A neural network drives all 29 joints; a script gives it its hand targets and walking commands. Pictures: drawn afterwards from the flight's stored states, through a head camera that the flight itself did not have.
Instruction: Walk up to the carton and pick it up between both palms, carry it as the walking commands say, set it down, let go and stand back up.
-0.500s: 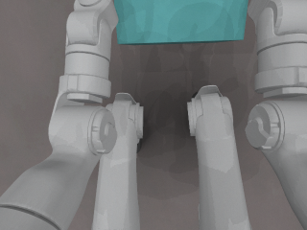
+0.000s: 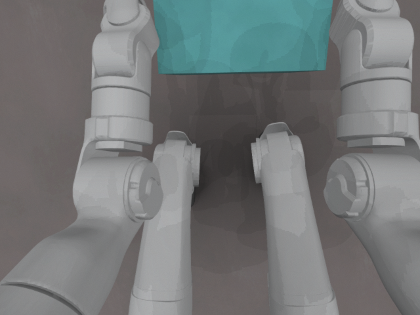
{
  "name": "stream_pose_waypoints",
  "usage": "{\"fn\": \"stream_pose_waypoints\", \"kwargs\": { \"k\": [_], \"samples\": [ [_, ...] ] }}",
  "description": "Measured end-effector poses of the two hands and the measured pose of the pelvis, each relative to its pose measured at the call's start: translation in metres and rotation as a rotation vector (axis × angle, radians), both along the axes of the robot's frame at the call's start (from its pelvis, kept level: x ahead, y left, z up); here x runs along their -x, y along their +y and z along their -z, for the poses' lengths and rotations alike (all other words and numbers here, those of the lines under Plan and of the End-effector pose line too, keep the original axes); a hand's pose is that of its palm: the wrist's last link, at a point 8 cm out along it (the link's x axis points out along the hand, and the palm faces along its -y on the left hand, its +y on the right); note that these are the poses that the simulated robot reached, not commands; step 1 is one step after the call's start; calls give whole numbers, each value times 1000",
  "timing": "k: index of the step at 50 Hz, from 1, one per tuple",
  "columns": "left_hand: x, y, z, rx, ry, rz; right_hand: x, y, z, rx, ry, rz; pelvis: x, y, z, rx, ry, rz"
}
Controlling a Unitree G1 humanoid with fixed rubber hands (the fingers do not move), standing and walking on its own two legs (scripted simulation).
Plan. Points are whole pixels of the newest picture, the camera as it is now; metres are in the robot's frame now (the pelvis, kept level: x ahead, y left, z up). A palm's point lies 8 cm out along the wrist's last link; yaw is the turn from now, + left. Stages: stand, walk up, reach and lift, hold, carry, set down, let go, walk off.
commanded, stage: reach and lift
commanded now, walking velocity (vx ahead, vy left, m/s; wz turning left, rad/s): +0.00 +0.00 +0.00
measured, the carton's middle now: out of the picture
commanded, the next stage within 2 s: none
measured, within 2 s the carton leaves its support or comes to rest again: neither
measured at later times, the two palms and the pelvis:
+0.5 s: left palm out of the picture +0.52 +0.11 -0.02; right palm out of the picture +0.50 -0.18 -0.03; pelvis +0.00 +0.00 +0.05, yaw +0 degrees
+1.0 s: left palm out of the picture +0.50 +0.11 +0.05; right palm out of the picture +0.48 -0.19 +0.04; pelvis +0.01 +0.00 +0.11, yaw -1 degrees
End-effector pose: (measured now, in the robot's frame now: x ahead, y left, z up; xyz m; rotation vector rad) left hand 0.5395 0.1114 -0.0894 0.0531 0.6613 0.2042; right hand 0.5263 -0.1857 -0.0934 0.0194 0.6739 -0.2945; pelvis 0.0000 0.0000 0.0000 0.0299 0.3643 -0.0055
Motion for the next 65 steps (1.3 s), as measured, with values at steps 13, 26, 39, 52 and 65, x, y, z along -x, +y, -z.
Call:
{"fn": "stream_pose_waypoints", "kwargs": {
  "k": [13, 26, 39, 52, 65],
  "samples": [
    [11, 3, -35, 3, 1, -4, 11, 3, -35, -9, 0, 8, 0, 0, -26, 5, -43, 0],
    [21, 2, -70, 2, 0, -1, 23, 3, -69, -11, -2, 14, -1, 0, -53, 4, -87, 4],
    [30, 0, -110, -5, 1, 15, 35, 1, -108, -7, -1, 23, -3, -1, -83, 0, -137, 9],
    [42, -1, -145, -5, 6, 23, 51, 0, -143, -12, 2, 38, -8, -3, -113, -3, -188, 17],
    [52, -1, -184, -3, 3, 29, 62, 0, -182, -20, -2, 52, -14, -3, -142, 2, -241, 22]
  ]
}}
